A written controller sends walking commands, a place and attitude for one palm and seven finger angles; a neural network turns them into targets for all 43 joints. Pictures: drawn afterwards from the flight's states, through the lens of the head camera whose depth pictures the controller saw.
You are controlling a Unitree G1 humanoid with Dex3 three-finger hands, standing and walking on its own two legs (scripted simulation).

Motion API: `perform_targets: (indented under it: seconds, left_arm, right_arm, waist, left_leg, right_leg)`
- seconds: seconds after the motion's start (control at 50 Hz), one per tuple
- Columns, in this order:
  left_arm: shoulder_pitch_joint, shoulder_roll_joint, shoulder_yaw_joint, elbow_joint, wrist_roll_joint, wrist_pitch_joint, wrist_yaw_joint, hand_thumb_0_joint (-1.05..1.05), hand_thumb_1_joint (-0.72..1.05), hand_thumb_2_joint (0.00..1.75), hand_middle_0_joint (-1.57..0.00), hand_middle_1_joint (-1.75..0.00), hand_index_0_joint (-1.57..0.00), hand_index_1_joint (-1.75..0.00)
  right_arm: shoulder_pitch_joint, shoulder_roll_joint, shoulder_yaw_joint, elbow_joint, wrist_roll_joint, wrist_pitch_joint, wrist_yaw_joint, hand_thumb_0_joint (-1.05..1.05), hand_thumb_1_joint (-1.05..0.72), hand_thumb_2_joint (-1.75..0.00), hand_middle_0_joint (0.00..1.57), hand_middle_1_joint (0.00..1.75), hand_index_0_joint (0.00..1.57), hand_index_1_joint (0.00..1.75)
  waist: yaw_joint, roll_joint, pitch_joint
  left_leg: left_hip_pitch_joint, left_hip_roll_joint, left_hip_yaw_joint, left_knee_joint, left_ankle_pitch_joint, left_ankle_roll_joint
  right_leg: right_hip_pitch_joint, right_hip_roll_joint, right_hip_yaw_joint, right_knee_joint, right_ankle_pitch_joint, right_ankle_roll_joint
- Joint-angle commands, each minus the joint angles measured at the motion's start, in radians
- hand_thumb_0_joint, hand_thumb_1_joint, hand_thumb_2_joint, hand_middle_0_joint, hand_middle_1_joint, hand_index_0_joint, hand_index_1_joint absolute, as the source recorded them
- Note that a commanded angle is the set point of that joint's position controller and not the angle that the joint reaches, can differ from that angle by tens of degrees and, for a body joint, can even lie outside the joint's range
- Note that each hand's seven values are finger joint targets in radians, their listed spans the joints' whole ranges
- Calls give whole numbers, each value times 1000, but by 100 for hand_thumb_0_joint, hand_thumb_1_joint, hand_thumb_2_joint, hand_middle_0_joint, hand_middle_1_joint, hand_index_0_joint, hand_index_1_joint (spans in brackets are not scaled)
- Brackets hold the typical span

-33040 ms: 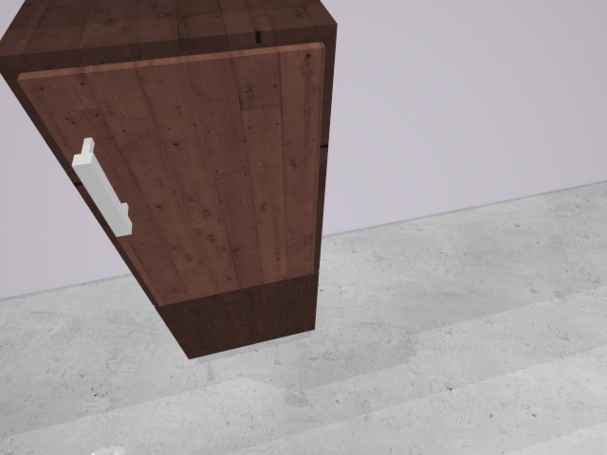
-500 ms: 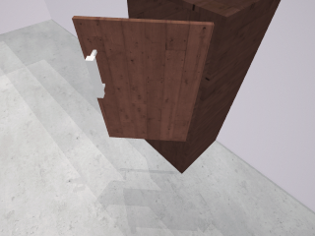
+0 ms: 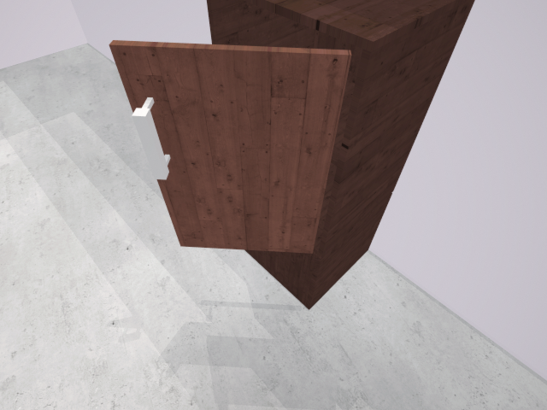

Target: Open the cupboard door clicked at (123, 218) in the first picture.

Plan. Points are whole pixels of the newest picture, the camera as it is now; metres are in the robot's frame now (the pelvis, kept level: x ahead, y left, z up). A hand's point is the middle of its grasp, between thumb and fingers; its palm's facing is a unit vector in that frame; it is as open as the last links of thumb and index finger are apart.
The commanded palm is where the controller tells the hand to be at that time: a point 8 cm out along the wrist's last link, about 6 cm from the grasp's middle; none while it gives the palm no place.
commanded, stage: look again from close up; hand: left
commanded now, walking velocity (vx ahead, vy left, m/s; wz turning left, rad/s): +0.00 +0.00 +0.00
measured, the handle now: (155, 139) +0.57 +0.26 +0.06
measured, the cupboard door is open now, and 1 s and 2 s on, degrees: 43 43 43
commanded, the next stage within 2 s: raise the hand with hooked fingers in 0.60 s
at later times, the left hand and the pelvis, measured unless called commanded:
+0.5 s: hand out of the picture +0.03 +0.23 -0.18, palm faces -0.02 -0.97 -0.24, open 7.4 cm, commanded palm none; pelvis +0.00 +0.04 -0.01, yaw -2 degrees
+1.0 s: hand (123, 357) +0.19 +0.22 -0.01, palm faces +0.03 -1.00 -0.08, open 8.0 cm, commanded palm +0.13 +0.29 -0.04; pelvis -0.04 +0.02 -0.05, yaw -1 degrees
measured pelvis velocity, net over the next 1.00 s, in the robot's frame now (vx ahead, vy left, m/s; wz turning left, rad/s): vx -0.04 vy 0.02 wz -0.01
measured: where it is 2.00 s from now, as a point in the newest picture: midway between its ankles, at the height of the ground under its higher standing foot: outside the picture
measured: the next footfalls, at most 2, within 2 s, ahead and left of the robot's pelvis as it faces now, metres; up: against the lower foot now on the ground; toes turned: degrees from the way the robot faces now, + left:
none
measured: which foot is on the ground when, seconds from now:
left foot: down 0.00-1.00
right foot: down 0.00-1.00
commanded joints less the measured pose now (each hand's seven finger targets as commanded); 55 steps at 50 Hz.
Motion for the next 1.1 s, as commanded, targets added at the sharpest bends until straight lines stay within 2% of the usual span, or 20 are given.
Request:
perform_targets:
  seconds: [0.0, 0.04, 0.06, 0.08, 0.12, 0.18, 0.38, 0.66, 0.68, 0.7, 0.72, 0.74, 0.76, 0.78, 0.8, 0.86, 0.9, 0.94, 0.98, 1.08]
  left_arm:
    - [75, 91, 21, -24, -2, -16, 8, 0, 90, 90, -20, -30, -20, -30]
    - [78, 85, 21, -24, -1, -17, 9, 0, 90, 90, -20, -30, -20, -30]
    - [162, 115, 15, -10, 21, -50, 46, 0, 90, 90, -20, -30, -20, -30]
    - [109, 158, 23, -64, 19, -61, 39, 0, 90, 90, -20, -30, -20, -30]
    - [65, 137, 16, -96, 15, -65, 31, 0, 90, 90, -20, -30, -20, -30]
    - [106, 116, 18, -101, 9, -55, 30, 0, 90, 90, -20, -30, -20, -30]
    - [70, 140, 6, -132, 11, -12, 14, 0, 90, 90, -20, -30, -20, -30]
    - [49, 193, 7, -122, 12, -14, 4, 0, 90, 90, -20, -30, -20, -30]
    - [106, 165, 1, -105, 24, -31, 41, 0, 90, 90, -20, -30, -20, -30]
    - [-614, 453, 216, -1662, -157, -229, 48, 0, 88, 89, -20, -32, -20, -32]
    - [-113, 369, 180, -1404, -81, -183, 79, 0, 85, 88, -20, -33, -20, -33]
    - [139, 150, 41, -1262, -108, -55, 96, 0, 83, 87, -21, -34, -21, -34]
    - [103, 45, 21, -1209, -153, -52, 78, 0, 81, 86, -21, -36, -21, -36]
    - [6, 110, 78, -1224, -158, -102, 59, 0, 78, 85, -21, -37, -21, -37]
    - [6, 161, 149, -1161, -162, -164, 34, 0, 76, 84, -21, -39, -21, -39]
    - [253, 124, 234, -917, -189, -381, -125, 0, 69, 81, -22, -43, -22, -43]
    - [232, 119, 237, -882, -229, -530, -272, 0, 64, 79, -22, -47, -22, -47]
    - [201, 226, 319, -876, -266, -619, -414, 0, 60, 77, -22, -50, -22, -50]
    - [160, 287, 373, -978, -323, -570, -478, 0, 55, 75, -22, -53, -22, -53]
    - [-120, 351, 395, -1280, -380, -505, -434, 0, 43, 70, -23, -60, -23, -60]
  right_arm:
    - [40, -82, -18, -30, 4, -17, -9, 0, -90, -90, 20, 30, 20, 30]
    - [39, -76, -18, -31, 6, -18, -10, 0, -90, -90, 20, 30, 20, 30]
    - [-97, -116, -12, -122, 16, -42, 4, 0, -90, -90, 20, 30, 20, 30]
    - [-31, -55, -7, -156, 9, -35, 13, 0, -90, -90, 20, 30, 20, 30]
    - [45, -66, -7, -151, 8, -38, 15, 0, -90, -90, 20, 30, 20, 30]
    - [45, -112, -7, -156, 9, -52, 6, 0, -90, -90, 20, 30, 20, 30]
    - [-36, -163, -2, -191, 3, -38, 9, 0, -90, -90, 20, 30, 20, 30]
    - [-62, -202, -4, -167, 7, -50, 10, 0, -90, -90, 20, 30, 20, 30]
    - [-98, -214, -11, -224, 16, -47, 13, 0, -90, -90, 20, 30, 20, 30]
    - [-32, -334, -53, -527, 60, -191, -18, 0, -90, -90, 20, 30, 20, 30]
    - [-115, -241, -11, -486, 53, -290, -56, 0, -90, -90, 20, 30, 20, 30]
    - [-128, -191, -18, -475, 74, -317, -49, 0, -90, -90, 20, 30, 20, 30]
    - [-90, -197, -33, -453, 76, -317, -47, 0, -90, -90, 20, 30, 20, 30]
    - [-115, -235, -50, -502, 64, -321, -44, 0, -90, -90, 20, 30, 20, 30]
    - [-116, -257, -59, -519, 49, -319, -44, 0, -90, -90, 20, 30, 20, 30]
    - [-139, -247, -78, -585, 23, -302, -17, 0, -90, -90, 20, 30, 20, 30]
    - [-186, -250, -90, -637, 20, -303, 10, 0, -90, -90, 20, 30, 20, 30]
    - [-192, -264, -99, -696, 36, -310, 27, 0, -90, -90, 20, 30, 20, 30]
    - [-217, -272, -96, -781, 54, -303, 19, 0, -90, -90, 20, 30, 20, 30]
    - [-151, -255, -68, -815, 59, -292, -33, 0, -90, -90, 20, 30, 20, 30]
  waist:
    - [9, -14, 33]
    - [10, -33, 33]
    - [57, -1, 50]
    - [-14, -3, 0]
    - [-36, -20, -86]
    - [-6, 25, -109]
    - [16, 19, 53]
    - [21, 16, -29]
    - [29, -28, 16]
    - [-79, 136, -511]
    - [29, 284, -501]
    - [-4, 276, -351]
    - [-30, 136, -173]
    - [-42, 74, -60]
    - [-52, -9, -51]
    - [37, -177, -133]
    - [62, -163, -182]
    - [83, -19, -251]
    - [90, 7, -357]
    - [17, 62, -342]
  left_leg:
    - [38, 45, -42, -35, 170, 33]
    - [42, 49, -38, -35, 177, 35]
    - [-35, 34, 2, 210, 176, 22]
    - [-102, 3, -26, 201, -92, 43]
    - [-51, 7, -30, 112, 13, 51]
    - [17, 43, -47, 130, 346, 73]
    - [-48, 46, -101, -20, 75, 92]
    - [29, 49, -81, -37, 178, 91]
    - [5, 75, -74, 158, 399, 64]
    - [281, -28, -84, 50, 481, 57]
    - [415, 38, -111, 3, 592, 62]
    - [247, 12, -107, -18, 482, 23]
    - [129, 10, -99, -4, 375, 31]
    - [5, -14, -104, 42, 167, 40]
    - [-86, -37, -93, 100, 42, 44]
    - [-265, -50, -65, 268, 91, 28]
    - [-404, -60, -51, 382, 22, 24]
    - [-452, -68, -42, 460, -7, 30]
    - [-448, -75, -19, 476, -49, 45]
    - [-458, -56, -42, 520, -161, 68]
  right_leg:
    - [-91, -122, 91, -98, 268, -12]
    - [-83, -119, 83, -98, 294, -11]
    - [-141, -177, 192, -93, 790, 36]
    - [-64, -217, 182, -31, 832, -14]
    - [-51, -157, 137, 38, 641, -50]
    - [-59, -105, 91, 91, 565, -19]
    - [-170, -70, 93, 22, 62, -1]
    - [-135, -96, 99, 4, 157, 10]
    - [-191, -128, 154, -23, 407, 23]
    - [-145, -40, 7, 97, 480, -4]
    - [-226, -5, -6, 209, 226, -5]
    - [-303, -5, -28, 239, 52, 10]
    - [-340, -9, -29, 204, 25, 18]
    - [-385, -3, -40, 152, 16, 18]
    - [-422, -2, -50, 123, 40, 18]
    - [-522, 21, -75, 294, 75, 8]
    - [-616, 14, -44, 412, 45, 5]
    - [-626, 0, 11, 468, 30, -11]
    - [-598, -3, 43, 455, -27, 0]
    - [-648, -7, 141, 355, -252, 25]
